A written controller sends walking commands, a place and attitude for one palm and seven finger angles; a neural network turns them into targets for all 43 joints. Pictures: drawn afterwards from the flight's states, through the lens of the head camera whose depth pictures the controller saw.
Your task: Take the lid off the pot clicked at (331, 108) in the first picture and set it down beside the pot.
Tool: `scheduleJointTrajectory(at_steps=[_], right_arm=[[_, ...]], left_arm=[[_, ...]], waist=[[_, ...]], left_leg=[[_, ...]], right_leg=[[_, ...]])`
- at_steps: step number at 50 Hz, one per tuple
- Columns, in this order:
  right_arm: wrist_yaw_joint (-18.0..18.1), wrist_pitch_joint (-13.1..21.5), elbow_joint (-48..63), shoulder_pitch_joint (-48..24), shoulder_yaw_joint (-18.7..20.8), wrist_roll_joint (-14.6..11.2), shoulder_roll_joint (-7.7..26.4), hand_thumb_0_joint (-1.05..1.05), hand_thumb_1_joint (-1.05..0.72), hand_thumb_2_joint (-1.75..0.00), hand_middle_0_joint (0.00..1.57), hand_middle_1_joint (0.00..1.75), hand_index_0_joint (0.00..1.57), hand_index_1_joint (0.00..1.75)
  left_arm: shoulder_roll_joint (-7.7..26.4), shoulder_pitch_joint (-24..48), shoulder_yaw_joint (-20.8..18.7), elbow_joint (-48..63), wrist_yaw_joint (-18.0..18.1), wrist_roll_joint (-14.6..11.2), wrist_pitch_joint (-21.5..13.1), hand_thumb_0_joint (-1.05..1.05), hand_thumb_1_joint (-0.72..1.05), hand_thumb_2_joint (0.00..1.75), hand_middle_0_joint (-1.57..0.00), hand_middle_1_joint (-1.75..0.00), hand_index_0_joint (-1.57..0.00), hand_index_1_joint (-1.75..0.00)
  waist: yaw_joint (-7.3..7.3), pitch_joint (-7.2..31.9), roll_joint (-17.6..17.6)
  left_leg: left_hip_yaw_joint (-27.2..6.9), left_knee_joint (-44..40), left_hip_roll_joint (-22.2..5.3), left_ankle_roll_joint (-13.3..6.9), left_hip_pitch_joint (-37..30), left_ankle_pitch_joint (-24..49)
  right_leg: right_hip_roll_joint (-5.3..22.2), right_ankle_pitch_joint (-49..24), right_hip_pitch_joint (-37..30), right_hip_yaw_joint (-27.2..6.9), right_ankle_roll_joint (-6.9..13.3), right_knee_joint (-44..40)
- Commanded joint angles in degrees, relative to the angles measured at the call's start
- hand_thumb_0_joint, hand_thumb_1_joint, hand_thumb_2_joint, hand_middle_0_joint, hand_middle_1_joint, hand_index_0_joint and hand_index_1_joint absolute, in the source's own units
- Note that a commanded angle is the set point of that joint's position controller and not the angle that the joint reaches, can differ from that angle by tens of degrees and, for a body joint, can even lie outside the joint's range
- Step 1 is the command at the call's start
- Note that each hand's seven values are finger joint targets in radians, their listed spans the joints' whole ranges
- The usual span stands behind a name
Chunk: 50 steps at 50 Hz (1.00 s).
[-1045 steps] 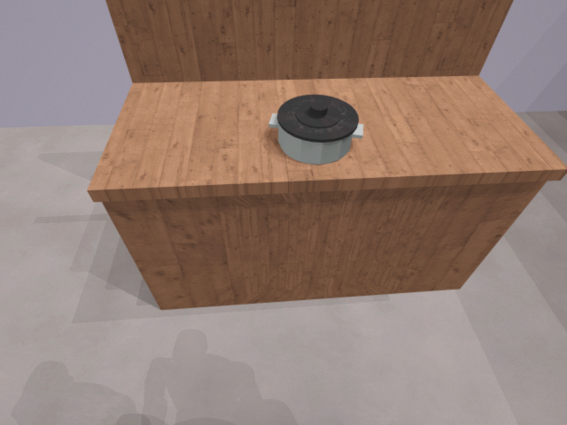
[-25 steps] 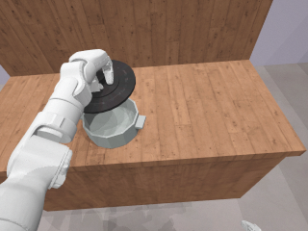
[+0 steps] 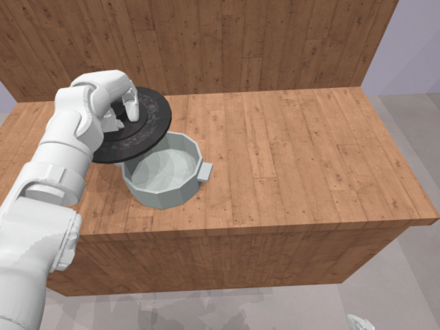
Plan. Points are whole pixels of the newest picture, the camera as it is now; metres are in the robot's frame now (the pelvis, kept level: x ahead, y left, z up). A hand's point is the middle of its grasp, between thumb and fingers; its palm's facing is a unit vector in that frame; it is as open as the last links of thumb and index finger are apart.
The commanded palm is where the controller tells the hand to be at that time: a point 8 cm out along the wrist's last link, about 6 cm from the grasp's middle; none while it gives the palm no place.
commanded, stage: move the lid sideways beside the pot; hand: left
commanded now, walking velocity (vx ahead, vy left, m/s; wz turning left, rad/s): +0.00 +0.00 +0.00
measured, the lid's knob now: (116, 112) +0.49 +0.20 +0.13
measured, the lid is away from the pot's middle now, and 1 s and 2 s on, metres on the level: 0.06 0.17 0.22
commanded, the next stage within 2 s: lower the lid onto the table in 1.60 s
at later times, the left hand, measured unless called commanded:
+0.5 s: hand (83, 119) +0.45 +0.25 +0.15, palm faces -0.34 -0.07 -0.94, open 5.5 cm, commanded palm +0.46 +0.26 +0.22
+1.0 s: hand (53, 123) +0.45 +0.30 +0.15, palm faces -0.38 -0.09 -0.92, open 5.4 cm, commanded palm +0.47 +0.31 +0.22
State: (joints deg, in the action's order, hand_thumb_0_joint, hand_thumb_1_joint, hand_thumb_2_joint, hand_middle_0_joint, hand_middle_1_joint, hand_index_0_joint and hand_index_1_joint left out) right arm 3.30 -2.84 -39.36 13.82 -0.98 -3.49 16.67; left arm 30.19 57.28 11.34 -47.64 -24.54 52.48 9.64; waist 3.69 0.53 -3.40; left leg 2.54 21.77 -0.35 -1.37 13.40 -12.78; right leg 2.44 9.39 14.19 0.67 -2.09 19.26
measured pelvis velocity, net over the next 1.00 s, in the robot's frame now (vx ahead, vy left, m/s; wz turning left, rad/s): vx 0.00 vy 0.01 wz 0.01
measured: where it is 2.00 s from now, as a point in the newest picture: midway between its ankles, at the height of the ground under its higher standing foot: outside the picture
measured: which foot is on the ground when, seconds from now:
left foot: down 0.00-1.00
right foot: down 0.00-1.00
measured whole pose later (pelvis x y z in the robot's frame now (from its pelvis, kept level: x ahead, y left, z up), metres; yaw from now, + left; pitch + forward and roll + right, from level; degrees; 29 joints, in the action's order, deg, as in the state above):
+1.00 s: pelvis +0.00 +0.01 +0.00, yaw +1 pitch +6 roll -1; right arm 4.0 -6.5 -40.9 14.7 -0.7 -4.6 17.9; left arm 43.6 58.0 4.5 -54.0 -27.8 53.9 -0.4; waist 4.6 -0.7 -1.9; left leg 1.7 23.6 -0.4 -2.0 16.6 -13.4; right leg 2.4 8.1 15.2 1.5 -2.5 17.1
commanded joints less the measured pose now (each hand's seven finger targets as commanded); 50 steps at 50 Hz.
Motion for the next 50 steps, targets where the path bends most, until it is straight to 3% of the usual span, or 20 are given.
scheduleJointTrajectory(at_steps=[1,5,9,11,12,15,17,21,23,24,29,33,35,36,37,43,44,45,48,50], right_arm=[[0.5,1.1,5.8,0.0,2.8,0.1,8.3,0.00,-0.90,-0.90,0.20,0.30,0.20,0.30],[0.4,1.6,6.9,-0.6,2.9,0.0,7.9,0.00,-0.90,-0.90,0.20,0.30,0.20,0.30],[0.3,0.7,5.9,0.4,2.9,-0.1,8.8,0.00,-0.90,-0.90,0.20,0.30,0.20,0.30],[0.1,0.7,6.2,0.3,3.1,-0.1,8.8,0.00,-0.90,-0.90,0.20,0.30,0.20,0.30],[0.1,0.8,6.3,0.1,3.0,-0.2,8.6,0.00,-0.90,-0.90,0.20,0.30,0.20,0.30],[-0.1,0.5,6.3,0.7,3.2,0.0,9.2,0.00,-0.90,-0.90,0.20,0.30,0.20,0.30],[-0.1,-0.3,5.3,0.8,3.1,-0.4,9.1,0.00,-0.90,-0.90,0.20,0.30,0.20,0.30],[0.2,0.2,6.0,1.0,3.3,0.0,9.1,0.00,-0.90,-0.90,0.20,0.30,0.20,0.30],[0.5,-0.1,5.3,1.8,3.2,-0.1,9.5,0.00,-0.90,-0.90,0.20,0.30,0.20,0.30],[0.6,-0.4,5.3,1.2,3.0,-0.2,9.4,0.00,-0.90,-0.90,0.20,0.30,0.20,0.30],[0.4,-0.8,5.9,1.0,3.3,-0.2,9.4,0.00,-0.90,-0.90,0.20,0.30,0.20,0.30],[0.5,-1.8,5.1,1.6,3.1,-0.6,10.1,0.00,-0.90,-0.90,0.20,0.30,0.20,0.30],[0.6,-1.7,5.5,0.8,3.3,-0.7,9.9,0.00,-0.90,-0.90,0.20,0.30,0.20,0.30],[0.6,-1.7,5.1,1.9,3.5,-0.5,10.1,0.00,-0.90,-0.90,0.20,0.30,0.20,0.30],[0.8,-1.5,5.3,1.8,3.5,-0.5,9.9,0.00,-0.90,-0.90,0.20,0.30,0.20,0.30],[1.2,-2.4,3.8,2.3,3.2,-0.9,10.7,0.00,-0.90,-0.90,0.20,0.30,0.20,0.30],[1.3,-2.5,3.7,2.0,3.2,-1.1,10.5,0.00,-0.90,-0.90,0.20,0.30,0.20,0.30],[1.2,-2.3,3.8,2.0,3.4,-1.0,10.5,0.00,-0.90,-0.90,0.20,0.30,0.20,0.30],[1.5,-2.3,3.7,3.2,3.5,-0.7,10.8,0.00,-0.90,-0.90,0.20,0.30,0.20,0.30],[1.5,-2.2,3.9,3.1,3.7,-0.7,10.7,0.00,-0.90,-0.90,0.20,0.30,0.20,0.30]], left_arm=[[18.4,34.7,-7.6,11.8,3.6,1.1,-1.4,0.00,0.71,0.95,-0.72,-1.11,-0.95,-1.16],[17.0,37.7,-5.7,17.2,3.5,0.7,-3.0,0.00,0.71,0.95,-0.72,-1.11,-0.95,-1.16],[21.6,33.5,-9.5,12.4,3.4,0.9,-2.8,0.00,0.71,0.95,-0.72,-1.11,-0.95,-1.16],[21.9,34.5,-9.4,15.1,3.5,1.1,-3.3,0.00,0.71,0.95,-0.72,-1.11,-0.95,-1.16],[19.4,36.0,-7.1,16.4,3.3,1.1,-3.4,0.00,0.71,0.95,-0.72,-1.11,-0.95,-1.16],[22.4,32.0,-10.1,14.4,2.9,0.9,-3.5,0.00,0.71,0.95,-0.72,-1.11,-0.95,-1.16],[19.8,32.5,-7.4,10.5,2.2,0.5,-3.0,0.00,0.71,0.95,-0.72,-1.11,-0.95,-1.16],[22.9,36.5,-9.2,15.9,2.6,1.0,-4.9,0.00,0.71,0.95,-0.72,-1.11,-0.95,-1.16],[26.3,34.1,-12.1,11.6,2.6,1.2,-5.1,0.00,0.71,0.95,-0.72,-1.11,-0.95,-1.16],[25.5,32.1,-11.1,8.3,2.4,1.2,-5.1,0.00,0.71,0.95,-0.72,-1.11,-0.95,-1.16],[27.4,34.8,-11.7,13.3,2.6,1.9,-6.6,0.00,0.71,0.95,-0.72,-1.11,-0.95,-1.16],[29.0,31.1,-12.5,6.7,1.3,0.9,-6.7,0.00,0.71,0.95,-0.72,-1.11,-0.95,-1.16],[26.7,35.2,-9.8,10.9,1.0,0.9,-7.5,0.00,0.71,0.95,-0.72,-1.11,-0.95,-1.16],[30.0,36.4,-12.2,12.8,1.5,1.5,-7.8,0.00,0.71,0.95,-0.72,-1.11,-0.95,-1.16],[29.5,36.9,-11.8,13.6,1.4,1.5,-8.3,0.00,0.71,0.95,-0.72,-1.11,-0.95,-1.16],[32.0,33.4,-12.8,6.1,0.6,0.9,-9.4,0.00,0.71,0.95,-0.72,-1.11,-0.95,-1.16],[30.4,34.8,-10.8,6.2,0.5,1.0,-9.5,0.00,0.71,0.95,-0.72,-1.11,-0.95,-1.16],[30.1,35.3,-10.7,7.9,0.5,0.9,-9.9,0.00,0.71,0.95,-0.72,-1.11,-0.95,-1.16],[35.8,37.2,-14.9,10.4,0.9,1.1,-11.2,0.00,0.71,0.95,-0.72,-1.11,-0.95,-1.16],[35.6,34.8,-15.3,9.4,0.9,1.1,-11.9,0.00,0.71,0.95,-0.72,-1.11,-0.95,-1.16]], waist=[[0.89,23.6,2.3],[1.24,26.5,-2.0],[0.75,24.5,0.6],[0.69,25.7,-1.3],[1.22,25.9,-2.3],[0.62,25.2,-0.7],[1.63,21.5,1.4],[1.29,26.5,-2.3],[0.86,25.0,0.9],[1.00,23.4,1.7],[0.76,26.3,-3.1],[1.01,22.3,1.6],[1.22,24.0,-2.0],[1.17,26.3,-2.9],[1.37,27.2,-3.3],[1.55,22.3,-1.2],[1.95,22.0,-1.8],[1.68,22.9,-3.5],[1.29,27.8,-3.7],[1.24,28.0,-4.2]], left_leg=[[-1.7,0.1,1.3,-3.1,-10.9,19.6],[-2.6,0.7,1.2,-2.9,-13.9,23.7],[-2.6,0.2,1.3,-2.9,-11.9,21.9],[-3.0,0.5,1.1,-2.8,-13.4,23.9],[-3.1,0.6,1.0,-2.7,-14.3,25.3],[-3.4,0.7,1.0,-2.8,-13.4,26.4],[-2.9,0.2,1.0,-2.8,-11.6,21.8],[-3.5,0.8,1.1,-2.8,-14.8,24.0],[-3.2,0.5,1.2,-3.1,-12.5,22.5],[-2.6,0.2,1.5,-3.2,-10.4,20.5],[-3.2,1.0,1.1,-3.0,-13.4,25.1],[-2.5,0.4,1.4,-3.3,-8.9,19.8],[-2.3,0.7,1.3,-3.3,-10.5,21.0],[-3.0,1.2,1.1,-3.3,-12.7,23.2],[-3.1,1.6,1.2,-3.4,-13.7,24.7],[-2.2,0.9,1.4,-3.5,-8.9,19.1],[-2.4,0.8,1.2,-3.3,-8.9,18.8],[-2.2,1.4,1.2,-3.4,-10.0,20.8],[-2.8,1.7,1.2,-3.6,-11.8,22.4],[-3.1,2.6,0.9,-3.6,-12.8,28.1]], right_leg=[[-3.3,-19.4,-6.9,1.5,3.7,0.5],[-3.4,-19.9,-6.0,1.5,4.0,0.5],[-3.4,-19.5,-7.1,1.8,3.9,0.1],[-3.4,-19.7,-6.8,1.8,4.0,0.2],[-3.5,-19.8,-5.8,2.0,4.0,0.2],[-3.6,-20.2,-6.4,2.1,4.1,-0.2],[-3.7,-17.5,-4.5,2.4,3.8,-0.7],[-3.8,-18.0,-5.2,2.0,4.1,-0.3],[-3.8,-18.5,-6.8,2.0,3.9,-0.6],[-3.6,-18.2,-6.9,2.0,3.9,-0.6],[-3.6,-19.7,-6.8,1.9,4.0,-0.4],[-3.5,-18.3,-7.1,2.2,3.6,-0.9],[-3.4,-18.1,-6.0,2.2,3.9,-0.8],[-3.7,-18.6,-6.4,2.1,3.9,-0.6],[-3.9,-19.4,-6.4,2.0,3.8,-0.6],[-3.7,-17.4,-5.9,2.3,3.6,-1.2],[-3.8,-16.7,-5.1,2.4,3.7,-1.0],[-3.8,-17.5,-4.6,2.2,3.8,-1.0],[-3.9,-18.8,-7.3,2.0,3.7,-0.7],[-4.0,-20.8,-6.2,2.2,3.7,-0.4]])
